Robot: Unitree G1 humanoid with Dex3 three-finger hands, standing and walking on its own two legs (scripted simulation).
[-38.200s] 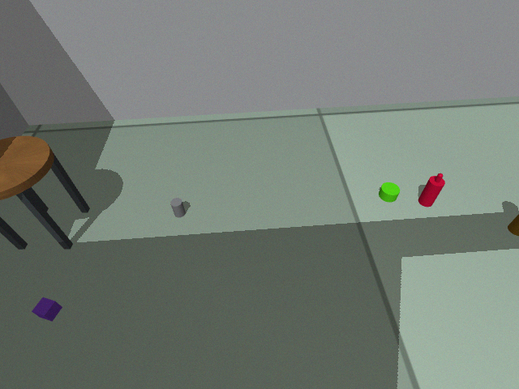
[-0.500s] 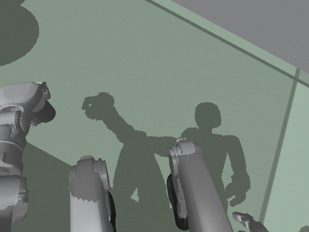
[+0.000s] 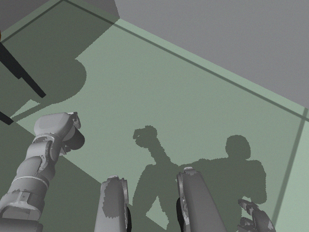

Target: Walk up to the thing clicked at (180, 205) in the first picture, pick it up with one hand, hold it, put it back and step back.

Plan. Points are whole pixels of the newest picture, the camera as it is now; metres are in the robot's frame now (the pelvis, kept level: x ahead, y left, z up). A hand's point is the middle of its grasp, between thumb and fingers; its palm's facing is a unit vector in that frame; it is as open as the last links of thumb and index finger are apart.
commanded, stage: lift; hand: left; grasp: from above
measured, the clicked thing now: (70, 136) +0.41 +0.23 -0.10
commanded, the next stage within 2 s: hold in 0.80 s
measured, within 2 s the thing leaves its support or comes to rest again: neither
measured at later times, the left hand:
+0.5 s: hand (39, 130) +0.36 +0.23 +0.07, palm faces -0.46 -0.07 -0.89, open 9.0 cm
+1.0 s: hand (25, 106) +0.38 +0.22 +0.14, palm faces -0.45 -0.07 -0.89, open 9.0 cm
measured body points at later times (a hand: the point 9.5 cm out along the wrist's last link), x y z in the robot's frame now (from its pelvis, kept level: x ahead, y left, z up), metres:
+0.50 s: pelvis +0.03 +0.00 +0.15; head +0.10 -0.01 +0.59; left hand +0.38 +0.23 +0.12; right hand +0.13 -0.27 +0.03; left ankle +0.08 +0.13 -0.50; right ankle +0.09 -0.15 -0.50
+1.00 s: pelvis +0.07 +0.00 +0.21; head +0.10 -0.01 +0.66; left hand +0.40 +0.22 +0.19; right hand +0.17 -0.27 +0.09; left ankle +0.08 +0.13 -0.50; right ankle +0.09 -0.15 -0.50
